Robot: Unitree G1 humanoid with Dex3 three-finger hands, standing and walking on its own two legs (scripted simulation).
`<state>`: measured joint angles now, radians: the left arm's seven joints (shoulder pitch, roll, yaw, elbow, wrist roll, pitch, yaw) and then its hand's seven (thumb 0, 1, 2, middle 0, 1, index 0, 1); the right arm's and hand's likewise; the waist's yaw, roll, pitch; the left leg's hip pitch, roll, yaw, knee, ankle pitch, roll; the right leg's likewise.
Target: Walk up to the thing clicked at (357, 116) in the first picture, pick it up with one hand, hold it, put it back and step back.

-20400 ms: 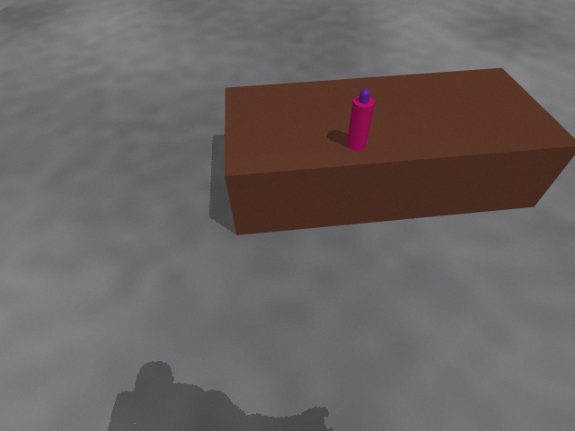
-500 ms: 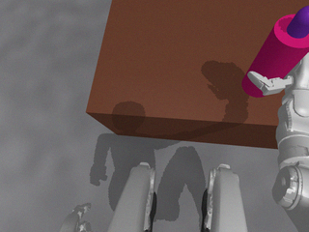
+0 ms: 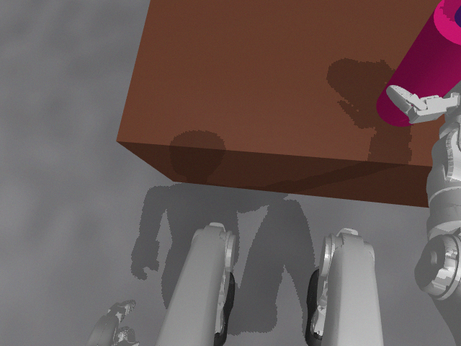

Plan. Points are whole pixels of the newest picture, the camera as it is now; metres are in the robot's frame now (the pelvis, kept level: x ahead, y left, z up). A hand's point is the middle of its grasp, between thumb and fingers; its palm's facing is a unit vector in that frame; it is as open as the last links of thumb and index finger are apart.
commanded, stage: lower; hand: right
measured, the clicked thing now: (436, 62) +0.52 -0.23 +0.04
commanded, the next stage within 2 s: loosen in 0.52 s
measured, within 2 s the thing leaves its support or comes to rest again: rests again in 0.30 s
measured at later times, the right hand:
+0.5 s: hand (417, 86) +0.52 -0.23 -0.02, palm faces +0.21 +0.98 -0.02, open 10.4 cm
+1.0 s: hand (417, 86) +0.52 -0.23 -0.03, palm faces +0.20 +0.98 -0.02, open 12.4 cm
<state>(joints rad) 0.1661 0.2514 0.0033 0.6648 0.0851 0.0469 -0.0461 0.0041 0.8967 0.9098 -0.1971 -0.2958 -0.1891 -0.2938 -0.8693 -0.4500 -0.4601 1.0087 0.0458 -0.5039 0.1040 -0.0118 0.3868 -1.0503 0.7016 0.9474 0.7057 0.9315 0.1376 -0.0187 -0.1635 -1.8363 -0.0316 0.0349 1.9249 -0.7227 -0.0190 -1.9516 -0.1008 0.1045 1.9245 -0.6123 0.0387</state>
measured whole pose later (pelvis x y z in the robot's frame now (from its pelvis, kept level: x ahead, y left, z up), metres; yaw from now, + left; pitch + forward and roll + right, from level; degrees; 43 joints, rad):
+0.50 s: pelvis +0.00 +0.01 -0.03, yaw +1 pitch +36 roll +4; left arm 0.17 0.28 0.01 0.67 0.08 0.05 -0.03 0.00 0.89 0.90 -0.20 -0.29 -0.19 -0.29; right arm -0.90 -0.49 -0.50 1.01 0.06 -0.46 0.14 -0.01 0.39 -1.05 0.70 0.95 0.70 0.93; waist 0.14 -0.01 -0.15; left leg -1.93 -0.05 0.04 2.03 -0.74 -0.01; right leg -2.04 -0.11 0.12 2.02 -0.62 0.05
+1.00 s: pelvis -0.01 +0.01 -0.04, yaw +1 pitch +36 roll +4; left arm 0.16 0.27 -0.01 0.67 0.07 0.05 -0.03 0.00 0.92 0.89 -0.20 -0.30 -0.20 -0.29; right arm -0.91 -0.51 -0.49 0.98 0.07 -0.42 0.15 -0.01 0.48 -0.47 0.73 0.62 0.74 0.62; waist 0.13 -0.01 -0.14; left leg -1.96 -0.05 0.05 2.06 -0.73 -0.01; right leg -2.07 -0.11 0.14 2.06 -0.62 0.06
